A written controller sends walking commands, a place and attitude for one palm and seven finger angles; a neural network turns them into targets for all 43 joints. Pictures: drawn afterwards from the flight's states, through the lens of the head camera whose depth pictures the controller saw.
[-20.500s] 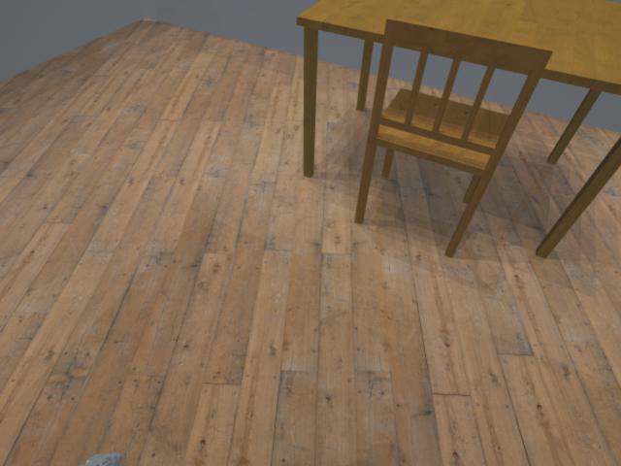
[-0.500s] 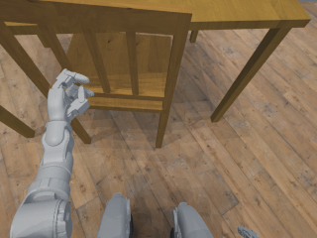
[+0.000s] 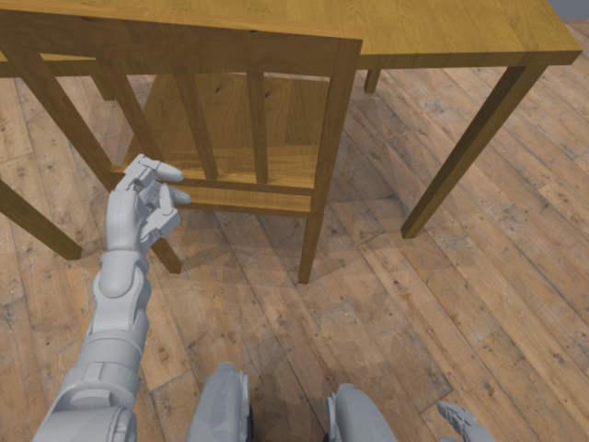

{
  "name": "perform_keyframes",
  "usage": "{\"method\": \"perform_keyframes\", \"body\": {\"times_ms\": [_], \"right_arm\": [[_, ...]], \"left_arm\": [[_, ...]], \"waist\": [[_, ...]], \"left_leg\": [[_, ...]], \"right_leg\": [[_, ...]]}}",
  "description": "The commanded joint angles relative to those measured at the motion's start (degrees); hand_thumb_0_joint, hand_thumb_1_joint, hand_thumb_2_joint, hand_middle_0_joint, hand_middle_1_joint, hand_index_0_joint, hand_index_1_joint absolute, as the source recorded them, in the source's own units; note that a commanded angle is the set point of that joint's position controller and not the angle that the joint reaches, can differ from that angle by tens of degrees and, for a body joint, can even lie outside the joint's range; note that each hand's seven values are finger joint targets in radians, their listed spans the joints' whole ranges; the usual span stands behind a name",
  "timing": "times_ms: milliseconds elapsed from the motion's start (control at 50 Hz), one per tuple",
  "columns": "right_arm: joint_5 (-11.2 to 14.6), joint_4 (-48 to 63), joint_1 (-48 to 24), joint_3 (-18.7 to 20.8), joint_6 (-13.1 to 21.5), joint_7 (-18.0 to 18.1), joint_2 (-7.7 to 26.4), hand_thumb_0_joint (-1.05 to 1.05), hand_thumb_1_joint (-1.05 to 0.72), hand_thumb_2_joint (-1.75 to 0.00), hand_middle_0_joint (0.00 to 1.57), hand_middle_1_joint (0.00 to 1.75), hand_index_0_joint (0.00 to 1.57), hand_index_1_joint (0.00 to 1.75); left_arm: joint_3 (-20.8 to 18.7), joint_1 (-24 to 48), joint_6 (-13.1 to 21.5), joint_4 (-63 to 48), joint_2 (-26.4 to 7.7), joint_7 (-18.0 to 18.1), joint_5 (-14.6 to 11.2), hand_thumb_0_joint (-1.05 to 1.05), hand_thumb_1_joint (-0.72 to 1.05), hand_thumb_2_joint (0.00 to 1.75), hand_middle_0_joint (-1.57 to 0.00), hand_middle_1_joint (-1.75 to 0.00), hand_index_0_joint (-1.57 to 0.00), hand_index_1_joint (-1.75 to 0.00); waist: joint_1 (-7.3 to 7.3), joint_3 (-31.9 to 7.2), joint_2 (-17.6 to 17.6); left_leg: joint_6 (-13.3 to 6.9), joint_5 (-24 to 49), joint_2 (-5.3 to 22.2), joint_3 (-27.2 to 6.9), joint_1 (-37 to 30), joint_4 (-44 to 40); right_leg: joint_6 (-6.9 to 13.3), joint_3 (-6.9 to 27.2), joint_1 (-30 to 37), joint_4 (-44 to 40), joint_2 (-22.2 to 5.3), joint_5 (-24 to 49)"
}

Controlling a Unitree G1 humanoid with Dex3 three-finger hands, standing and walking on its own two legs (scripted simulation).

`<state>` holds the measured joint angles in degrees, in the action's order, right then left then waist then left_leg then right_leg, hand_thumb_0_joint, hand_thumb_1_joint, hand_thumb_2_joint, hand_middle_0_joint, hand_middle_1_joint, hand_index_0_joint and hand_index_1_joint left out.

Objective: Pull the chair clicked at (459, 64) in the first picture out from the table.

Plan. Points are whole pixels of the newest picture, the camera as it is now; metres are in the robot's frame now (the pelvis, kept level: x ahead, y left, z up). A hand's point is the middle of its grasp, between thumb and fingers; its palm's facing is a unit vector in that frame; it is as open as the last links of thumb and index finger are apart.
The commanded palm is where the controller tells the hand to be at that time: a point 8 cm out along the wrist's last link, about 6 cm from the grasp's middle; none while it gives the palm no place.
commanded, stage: open the thumb and straighten the fingers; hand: left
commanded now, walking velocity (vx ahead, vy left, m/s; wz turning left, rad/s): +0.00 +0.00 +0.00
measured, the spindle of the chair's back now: (199, 129) +0.57 +0.15 +0.02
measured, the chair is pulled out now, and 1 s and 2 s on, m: -0.08 -0.08 -0.08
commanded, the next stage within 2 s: draw the fingers out of the gap in 0.80 s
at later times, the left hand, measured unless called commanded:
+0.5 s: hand (168, 210) +0.42 +0.18 +0.02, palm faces +0.06 -1.00 -0.06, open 13.1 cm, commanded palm +0.39 +0.22 +0.02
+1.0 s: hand (160, 213) +0.41 +0.18 +0.02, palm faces +0.06 -1.00 -0.05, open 17.5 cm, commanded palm +0.37 +0.23 +0.02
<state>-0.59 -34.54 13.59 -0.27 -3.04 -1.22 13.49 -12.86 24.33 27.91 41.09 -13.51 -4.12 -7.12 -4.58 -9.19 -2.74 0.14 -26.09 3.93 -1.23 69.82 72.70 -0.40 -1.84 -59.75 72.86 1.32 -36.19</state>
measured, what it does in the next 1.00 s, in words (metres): stands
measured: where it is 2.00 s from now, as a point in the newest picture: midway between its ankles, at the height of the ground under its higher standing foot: outside the picture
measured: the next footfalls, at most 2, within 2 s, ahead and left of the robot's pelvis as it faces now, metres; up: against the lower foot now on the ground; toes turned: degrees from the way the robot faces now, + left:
none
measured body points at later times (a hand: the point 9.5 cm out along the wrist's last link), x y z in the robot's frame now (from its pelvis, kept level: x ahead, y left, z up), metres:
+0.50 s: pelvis +0.00 +0.00 +0.00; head +0.12 +0.01 +0.43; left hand +0.41 +0.23 +0.03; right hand +0.09 -0.26 -0.13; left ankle +0.07 +0.12 -0.62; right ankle -0.01 -0.13 -0.62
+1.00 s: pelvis +0.00 +0.01 +0.00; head +0.12 +0.02 +0.43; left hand +0.40 +0.24 +0.03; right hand +0.10 -0.25 -0.12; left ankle +0.07 +0.12 -0.62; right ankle -0.01 -0.13 -0.62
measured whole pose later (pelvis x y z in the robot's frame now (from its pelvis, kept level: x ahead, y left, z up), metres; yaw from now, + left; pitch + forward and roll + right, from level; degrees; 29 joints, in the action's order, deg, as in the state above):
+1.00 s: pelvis +0.00 +0.01 +0.00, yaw +0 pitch +23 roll -4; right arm -0.7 -35.0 14.1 -0.2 -2.3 -0.9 13.7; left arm -14.5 24.9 26.9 41.1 -15.8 -5.9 -7.1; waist -4.9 -9.2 -2.6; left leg -0.4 -26.2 3.9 -1.4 70.7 73.4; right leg -1.0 -1.8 -60.2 72.6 1.5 -35.8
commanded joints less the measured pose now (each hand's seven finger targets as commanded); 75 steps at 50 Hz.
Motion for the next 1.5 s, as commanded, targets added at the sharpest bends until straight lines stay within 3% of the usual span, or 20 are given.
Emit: {"method": "perform_keyframes", "body": {"times_ms": [0, 40, 100, 240, 280, 460, 540, 560, 600, 640, 860, 880, 940, 1060, 1120, 1240, 1300, 1320, 1360, 1480], "right_arm": [[-0.16, 4.41, 4.41, 3.38, 2.06, 1.22, 8.52, 0.00, -0.90, -0.90, 0.20, 0.30, 0.20, 0.30], [-0.23, 4.23, 4.33, 3.29, 2.29, 1.26, 8.41, 0.00, -0.90, -0.90, 0.20, 0.30, 0.20, 0.30], [-0.30, 4.15, 4.65, 3.24, 1.97, 1.08, 8.80, 0.00, -0.90, -0.90, 0.20, 0.30, 0.20, 0.30], [-0.14, 4.08, 4.54, 3.32, 2.44, 1.41, 8.74, 0.00, -0.90, -0.90, 0.20, 0.30, 0.20, 0.30], [-0.06, 3.95, 4.88, 3.24, 2.49, 1.48, 8.98, 0.00, -0.90, -0.90, 0.20, 0.30, 0.20, 0.30], [-0.10, 4.24, 5.18, 3.50, 2.62, 1.20, 8.79, 0.00, -0.90, -0.90, 0.20, 0.30, 0.20, 0.30], [0.09, 3.96, 5.17, 3.53, 2.47, 1.22, 8.90, 0.00, -0.90, -0.90, 0.20, 0.30, 0.20, 0.30], [0.04, 3.38, 5.43, 3.54, 2.41, 1.48, 9.19, 0.00, -0.90, -0.90, 0.20, 0.30, 0.20, 0.30], [-0.09, 3.43, 5.55, 3.46, 2.69, 1.55, 8.97, 0.00, -0.90, -0.90, 0.20, 0.30, 0.20, 0.30], [-0.17, 3.38, 5.41, 3.45, 2.85, 1.61, 8.96, 0.00, -0.90, -0.90, 0.20, 0.30, 0.20, 0.30], [-0.15, 3.79, 5.23, 3.43, 2.46, 1.30, 9.23, 0.00, -0.90, -0.90, 0.20, 0.30, 0.20, 0.30], [-0.30, 3.57, 5.70, 3.39, 2.45, 1.44, 9.60, 0.00, -0.90, -0.90, 0.20, 0.30, 0.20, 0.30], [-0.18, 5.01, 4.58, 3.44, 2.38, 1.00, 8.92, 0.00, -0.90, -0.90, 0.20, 0.30, 0.20, 0.30], [0.42, 6.51, 3.41, 3.46, 1.77, 0.77, 8.94, 0.00, -0.90, -0.90, 0.20, 0.30, 0.20, 0.30], [0.32, 6.75, 2.79, 3.49, 2.33, 1.06, 8.68, 0.00, -0.90, -0.90, 0.20, 0.30, 0.20, 0.30], [0.26, 7.14, 1.17, 3.24, 3.05, 1.31, 8.24, 0.00, -0.90, -0.90, 0.20, 0.30, 0.20, 0.30], [0.36, 7.86, 0.35, 3.34, 3.46, 1.58, 8.26, 0.00, -0.90, -0.90, 0.20, 0.30, 0.20, 0.30], [0.37, 8.30, -0.05, 3.24, 3.62, 1.48, 7.95, 0.00, -0.90, -0.90, 0.20, 0.30, 0.20, 0.30], [0.54, 8.64, -0.66, 3.18, 3.56, 1.60, 7.88, 0.00, -0.90, -0.90, 0.20, 0.30, 0.20, 0.30], [0.68, 9.80, -2.02, 3.06, 4.45, 2.01, 7.61, 0.00, -0.90, -0.90, 0.20, 0.30, 0.20, 0.30]], "left_arm": [[-2.60, 19.16, 4.95, -13.61, -9.89, 0.20, -0.88, 0.00, 0.90, 0.90, -0.50, -1.45, -0.50, -1.45], [-2.14, 17.34, 4.94, -11.60, -9.06, -0.16, -0.92, 0.00, 0.90, 0.90, -0.50, -1.45, -0.50, -1.45], [-1.89, 19.22, 4.35, -10.08, -10.60, -0.15, 1.17, 0.00, 0.54, 0.73, -0.50, -1.45, -0.50, -1.45], [-2.60, 18.05, 3.86, -11.37, -10.73, -1.02, -0.56, 0.00, -0.31, 0.32, -0.50, -1.45, -0.50, -1.45], [-3.55, 18.88, 3.63, -10.38, -12.25, -1.10, -0.31, 0.00, -0.55, 0.20, -0.45, -1.30, -0.45, -1.30], [-3.97, 15.53, 3.66, -13.08, -11.63, -1.89, -1.22, 0.00, -0.55, 0.20, -0.22, -0.65, -0.22, -0.65], [-3.29, 15.39, 2.93, -12.06, -10.97, -2.08, -1.31, 0.00, -0.55, 0.20, -0.13, -0.36, -0.13, -0.36], [-4.60, 19.12, 3.08, -12.77, -13.27, -1.76, -1.05, 0.00, -0.55, 0.20, -0.10, -0.29, -0.10, -0.29], [-4.07, 20.16, 3.50, -13.78, -12.49, -1.41, -0.75, 0.00, -0.55, 0.20, -0.05, -0.14, -0.05, -0.14], [-4.15, 18.21, 3.49, -11.64, -11.78, -1.37, -1.01, 0.00, -0.55, 0.20, 0.00, 0.00, 0.00, 0.00], [-2.39, 20.31, 3.40, -11.41, -10.89, -1.67, -0.34, 0.00, -0.55, 0.20, 0.00, 0.00, 0.00, 0.00], [-5.60, 20.62, 3.62, -10.69, -14.57, -1.35, -0.18, 0.00, -0.55, 0.20, 0.00, 0.00, 0.00, 0.00], [-2.29, 13.90, 3.53, -13.09, -9.45, -1.80, -0.86, 0.00, -0.55, 0.20, 0.00, 0.00, 0.00, 0.00], [-0.92, 7.06, 2.63, -17.02, -8.36, -1.37, -1.41, 0.00, -0.55, 0.20, 0.00, 0.00, 0.00, 0.00], [-0.40, 6.43, 3.88, -21.79, -8.27, -0.23, -1.26, 0.00, -0.55, 0.20, 0.00, 0.00, 0.00, 0.00], [1.67, 0.18, 4.30, -23.04, -6.23, 0.16, -0.90, 0.00, -0.55, 0.20, 0.00, 0.00, 0.00, 0.00], [0.75, -2.62, 4.43, -26.67, -7.35, -0.08, -1.37, 0.00, -0.55, 0.20, 0.00, 0.00, 0.00, 0.00], [2.39, -5.04, 4.11, -27.51, -5.55, -0.43, -1.70, 0.00, -0.55, 0.20, 0.00, 0.00, 0.00, 0.00], [2.14, -8.40, 3.27, -26.90, -5.45, -0.87, -2.31, 0.00, -0.55, 0.20, 0.00, 0.00, 0.00, 0.00], [2.50, -13.47, 3.32, -32.39, -5.57, -1.50, -3.05, 0.00, -0.55, 0.20, 0.00, 0.00, 0.00, 0.00]], "waist": [[-1.54, -24.51, -1.53], [-1.57, -23.73, -0.60], [-1.85, -23.04, -1.38], [-1.34, -25.58, -1.59], [-1.57, -24.46, -1.31], [-0.51, -27.39, -1.91], [-1.25, -24.55, -1.63], [-1.92, -24.54, -0.99], [-1.73, -25.80, -3.18], [-1.68, -24.51, -1.41], [-1.61, -24.53, -4.06], [-1.28, -24.68, -3.87], [-0.29, -26.37, -4.04], [0.01, -22.78, -0.52], [0.31, -23.85, -2.69], [0.35, -20.43, -1.40], [1.52, -22.86, -2.76], [1.43, -22.87, -2.59], [1.36, -20.88, 0.50], [1.79, -20.43, -0.89]], "left_leg": [[-1.36, 12.51, -2.24, -1.15, -28.37, -6.00], [-1.40, 12.33, -2.35, -0.94, -27.00, -5.66], [-1.53, 10.70, -2.36, -0.96, -26.19, -5.43], [-1.52, 12.84, -2.40, -0.76, -27.24, -5.41], [-1.67, 12.52, -2.29, -0.83, -26.23, -5.23], [-1.43, 16.07, -2.28, -0.54, -28.26, -5.48], [-1.45, 14.30, -2.23, -0.68, -27.30, -5.74], [-1.54, 14.03, -1.98, -0.89, -27.27, -5.59], [-1.39, 14.27, -2.07, -1.24, -29.24, -5.76], [-1.42, 13.92, -2.13, -1.13, -28.21, -5.82], [-0.98, 12.69, -1.92, -2.09, -30.48, -6.66], [-1.06, 13.37, -1.81, -2.31, -30.35, -6.47], [-0.85, 14.47, -1.93, -1.95, -32.26, -7.45], [-1.03, 11.67, -1.96, -1.81, -29.75, -8.72], [-0.97, 11.89, -1.92, -2.09, -31.66, -8.77], [-1.14, 10.31, -2.21, -1.76, -29.31, -8.46], [-1.17, 11.40, -2.28, -1.61, -30.54, -8.34], [-1.21, 12.23, -2.37, -1.39, -30.98, -8.37], [-1.50, 11.60, -2.46, -0.89, -28.19, -8.04], [-1.72, 11.47, -2.65, -0.69, -27.29, -7.34]], "right_leg": [[1.49, -0.45, 1.02, -11.49, 1.74, 17.98], [1.48, -0.36, 1.23, -11.45, 1.74, 18.13], [1.52, -0.35, -0.12, -11.30, 1.72, 16.49], [1.50, -0.13, 1.90, -11.47, 1.78, 18.64], [1.52, -0.06, 1.41, -11.17, 1.86, 18.50], [1.55, -0.24, 3.50, -10.92, 1.88, 21.91], [1.41, -0.40, 1.83, -11.34, 1.89, 20.23], [1.33, -0.34, 1.62, -11.39, 1.87, 19.99], [1.46, -0.52, 0.55, -11.22, 1.90, 19.09], [1.50, -0.65, 0.97, -11.56, 1.97, 18.97], [1.91, -1.27, -1.55, -11.38, 2.00, 16.25], [2.00, -1.30, -1.51, -10.95, 2.07, 16.46], [2.00, -1.61, -0.03, -11.49, 2.07, 17.22], [1.75, -1.71, 1.52, -12.26, 2.10, 16.03], [1.88, -1.62, 1.29, -12.03, 1.98, 15.82], [1.81, -1.66, 1.37, -12.01, 1.83, 15.18], [1.97, -1.35, 2.55, -11.75, 1.72, 15.88], [1.92, -1.44, 3.25, -11.95, 1.67, 16.74], [1.69, -1.19, 4.35, -12.40, 1.76, 17.19], [1.70, -0.88, 4.85, -11.91, 1.66, 17.24]]}}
